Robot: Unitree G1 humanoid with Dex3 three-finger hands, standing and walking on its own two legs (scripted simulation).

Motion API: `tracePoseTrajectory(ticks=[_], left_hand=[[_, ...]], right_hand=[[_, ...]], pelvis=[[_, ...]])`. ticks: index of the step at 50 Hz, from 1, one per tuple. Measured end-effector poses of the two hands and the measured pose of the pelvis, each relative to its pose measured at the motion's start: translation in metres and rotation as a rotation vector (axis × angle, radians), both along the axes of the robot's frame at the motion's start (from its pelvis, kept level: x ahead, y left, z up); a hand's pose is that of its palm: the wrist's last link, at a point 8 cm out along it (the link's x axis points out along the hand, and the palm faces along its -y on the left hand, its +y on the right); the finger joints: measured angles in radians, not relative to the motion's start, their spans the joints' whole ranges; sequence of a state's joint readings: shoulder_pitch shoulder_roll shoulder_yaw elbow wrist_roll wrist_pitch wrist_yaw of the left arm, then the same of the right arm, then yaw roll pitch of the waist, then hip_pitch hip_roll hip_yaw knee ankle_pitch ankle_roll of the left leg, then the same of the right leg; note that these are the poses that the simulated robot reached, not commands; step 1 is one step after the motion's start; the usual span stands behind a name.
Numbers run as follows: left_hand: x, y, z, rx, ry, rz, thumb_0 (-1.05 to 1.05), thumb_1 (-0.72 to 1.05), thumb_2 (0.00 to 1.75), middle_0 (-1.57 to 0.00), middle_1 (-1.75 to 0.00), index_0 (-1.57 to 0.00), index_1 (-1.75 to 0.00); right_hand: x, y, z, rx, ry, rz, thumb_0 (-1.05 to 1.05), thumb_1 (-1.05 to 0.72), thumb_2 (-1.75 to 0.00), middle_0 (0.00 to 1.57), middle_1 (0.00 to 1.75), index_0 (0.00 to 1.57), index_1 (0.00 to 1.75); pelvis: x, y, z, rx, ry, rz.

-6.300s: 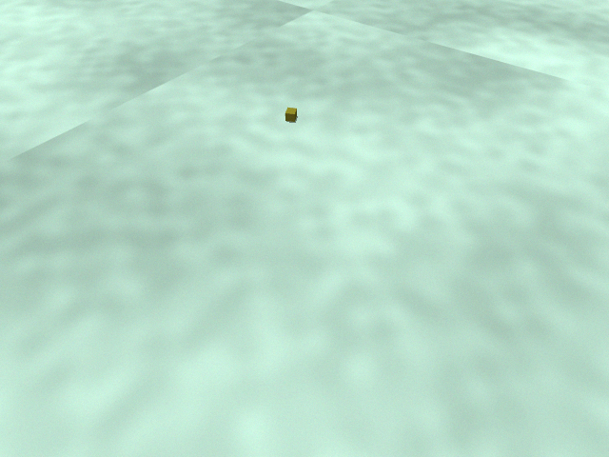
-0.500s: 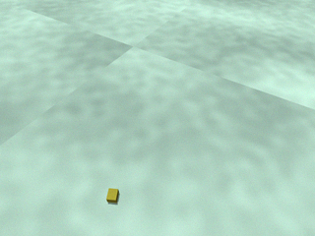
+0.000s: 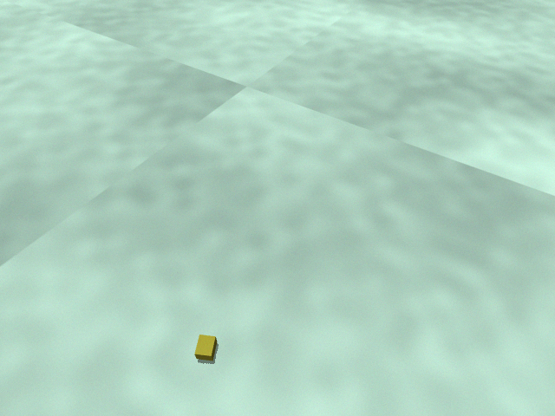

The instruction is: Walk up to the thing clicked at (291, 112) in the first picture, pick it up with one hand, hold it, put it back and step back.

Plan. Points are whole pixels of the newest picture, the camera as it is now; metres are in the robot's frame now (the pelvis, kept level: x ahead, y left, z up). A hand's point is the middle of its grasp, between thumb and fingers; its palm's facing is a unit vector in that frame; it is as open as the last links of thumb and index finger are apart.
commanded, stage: walk up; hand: left
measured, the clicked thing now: (206, 347) +0.47 +0.24 -0.76
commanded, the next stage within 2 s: stand in 0.08 s
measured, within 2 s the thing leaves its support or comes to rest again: neither
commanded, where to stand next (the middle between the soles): +0.06 +0.00 m, yaw +0 degrees
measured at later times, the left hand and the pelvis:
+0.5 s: hand out of the picture +0.08 +0.25 -0.15, palm faces -0.01 -0.94 -0.35, open 7.4 cm; pelvis +0.00 +0.00 +0.00, yaw +0 degrees
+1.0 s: hand out of the picture +0.07 +0.25 -0.16, palm faces -0.02 -0.94 -0.34, open 7.4 cm; pelvis +0.00 +0.00 +0.00, yaw +0 degrees
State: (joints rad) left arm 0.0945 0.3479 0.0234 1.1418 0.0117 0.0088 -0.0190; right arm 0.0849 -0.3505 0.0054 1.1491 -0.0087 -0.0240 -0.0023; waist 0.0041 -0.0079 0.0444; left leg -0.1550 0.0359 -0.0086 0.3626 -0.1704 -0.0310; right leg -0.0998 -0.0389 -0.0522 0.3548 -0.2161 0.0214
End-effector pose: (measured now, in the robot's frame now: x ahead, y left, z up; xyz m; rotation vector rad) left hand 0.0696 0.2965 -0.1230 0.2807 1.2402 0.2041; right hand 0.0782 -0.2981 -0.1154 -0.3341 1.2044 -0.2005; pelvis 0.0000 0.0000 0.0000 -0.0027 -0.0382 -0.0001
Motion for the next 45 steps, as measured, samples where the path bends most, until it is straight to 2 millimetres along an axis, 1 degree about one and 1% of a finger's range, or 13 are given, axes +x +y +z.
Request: tracePoseTrajectory(ticks=[8, 17, 25, 36, 45], left_hand=[[0.001, -0.003, 0.001, 0.004, -0.002, -0.005, 0.01, 0.90, 0.90, -0.21, -0.30, -0.21, -0.30], [0.002, -0.002, 0.006, 0.022, -0.007, -0.020, 0.01, 0.90, 0.90, -0.21, -0.30, -0.21, -0.30], [0.000, 0.000, 0.007, 0.030, -0.010, -0.019, 0.01, 0.90, 0.90, -0.21, -0.30, -0.21, -0.30], [-0.006, -0.001, 0.004, 0.022, 0.005, -0.020, 0.01, 0.90, 0.90, -0.21, -0.30, -0.21, -0.30], [-0.008, -0.001, 0.004, 0.018, 0.008, -0.018, 0.01, 0.90, 0.90, -0.21, -0.30, -0.21, -0.30]], right_hand=[[0.000, -0.003, 0.000, 0.000, 0.010, -0.008, 0.01, -0.90, -0.89, 0.21, 0.30, 0.21, 0.30], [0.000, -0.001, -0.003, 0.021, 0.007, -0.009, 0.01, -0.90, -0.89, 0.21, 0.30, 0.21, 0.30], [-0.007, 0.001, -0.004, 0.028, 0.017, -0.009, 0.01, -0.90, -0.89, 0.21, 0.30, 0.21, 0.30], [-0.016, -0.003, -0.003, 0.015, 0.037, -0.018, 0.01, -0.90, -0.89, 0.21, 0.30, 0.21, 0.30], [-0.017, -0.003, -0.003, 0.013, 0.039, -0.015, 0.01, -0.90, -0.89, 0.21, 0.30, 0.21, 0.30]], pelvis=[[0.001, -0.001, 0.001, -0.001, -0.001, -0.001], [-0.002, -0.002, 0.002, -0.001, -0.002, -0.004], [-0.003, -0.003, 0.002, 0.000, -0.005, -0.003], [-0.004, -0.003, 0.002, 0.000, -0.003, -0.004], [-0.004, -0.002, 0.002, 0.000, -0.005, -0.004]])
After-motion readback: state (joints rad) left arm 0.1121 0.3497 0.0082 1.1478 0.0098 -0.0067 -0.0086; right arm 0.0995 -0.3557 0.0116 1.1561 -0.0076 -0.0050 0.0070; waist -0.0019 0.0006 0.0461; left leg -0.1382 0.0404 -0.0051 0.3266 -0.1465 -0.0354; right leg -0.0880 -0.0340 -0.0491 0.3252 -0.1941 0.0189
